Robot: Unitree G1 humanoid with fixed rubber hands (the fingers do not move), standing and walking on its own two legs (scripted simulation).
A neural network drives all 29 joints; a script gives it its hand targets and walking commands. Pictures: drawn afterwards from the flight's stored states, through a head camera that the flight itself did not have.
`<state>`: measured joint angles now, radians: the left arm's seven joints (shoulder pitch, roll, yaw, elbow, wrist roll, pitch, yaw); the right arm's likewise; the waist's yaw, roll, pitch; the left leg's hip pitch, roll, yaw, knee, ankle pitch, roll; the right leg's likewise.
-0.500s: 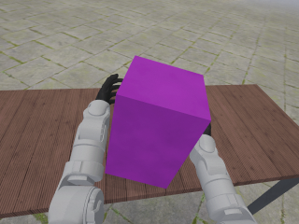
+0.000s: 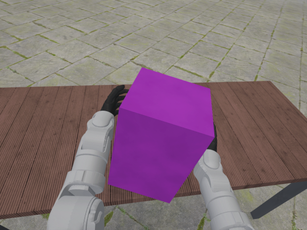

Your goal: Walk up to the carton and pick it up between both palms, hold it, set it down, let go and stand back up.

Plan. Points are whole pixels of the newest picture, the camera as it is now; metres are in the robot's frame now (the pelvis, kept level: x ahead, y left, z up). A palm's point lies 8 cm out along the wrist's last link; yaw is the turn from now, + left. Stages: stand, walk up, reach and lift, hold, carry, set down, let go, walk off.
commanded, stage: set down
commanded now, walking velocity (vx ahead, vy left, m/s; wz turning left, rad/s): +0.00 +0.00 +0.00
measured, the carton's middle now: (156, 138) +0.34 -0.05 +0.07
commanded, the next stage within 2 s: none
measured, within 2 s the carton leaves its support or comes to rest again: rests again in 1.60 s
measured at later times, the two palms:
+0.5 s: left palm (110, 112) +0.41 +0.07 +0.11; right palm (207, 148) +0.30 -0.18 +0.06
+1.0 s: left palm (100, 121) +0.40 +0.10 +0.09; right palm (200, 147) +0.31 -0.17 +0.05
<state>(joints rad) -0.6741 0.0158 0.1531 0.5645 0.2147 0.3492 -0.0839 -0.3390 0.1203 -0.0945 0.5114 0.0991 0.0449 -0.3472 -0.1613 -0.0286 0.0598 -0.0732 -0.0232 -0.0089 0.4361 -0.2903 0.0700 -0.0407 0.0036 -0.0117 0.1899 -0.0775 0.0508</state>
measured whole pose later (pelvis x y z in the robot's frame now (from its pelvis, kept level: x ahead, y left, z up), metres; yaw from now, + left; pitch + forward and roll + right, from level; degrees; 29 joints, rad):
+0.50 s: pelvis -0.01 -0.01 +0.00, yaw +0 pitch -2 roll -3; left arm -0.80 0.04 0.26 0.80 0.26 0.22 -0.15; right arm -0.42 0.19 -0.23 0.64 -0.03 -0.07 -0.34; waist -0.14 -0.03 0.05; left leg -0.12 -0.02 0.00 0.42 -0.26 0.06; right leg -0.11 0.00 -0.02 0.22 -0.07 0.04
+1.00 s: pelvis -0.01 -0.01 +0.00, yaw +2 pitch -2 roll -3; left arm -0.76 0.05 0.32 0.80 0.35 0.16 -0.21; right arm -0.49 0.23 -0.35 0.87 -0.17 -0.38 -0.32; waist -0.15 -0.05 0.08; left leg -0.13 -0.03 -0.04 0.42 -0.25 0.05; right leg -0.09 -0.01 -0.08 0.20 -0.06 0.03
